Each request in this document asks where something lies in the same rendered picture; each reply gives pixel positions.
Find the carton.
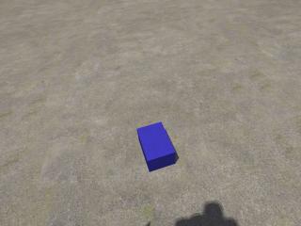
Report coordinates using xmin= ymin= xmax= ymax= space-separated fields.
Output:
xmin=136 ymin=122 xmax=176 ymax=172

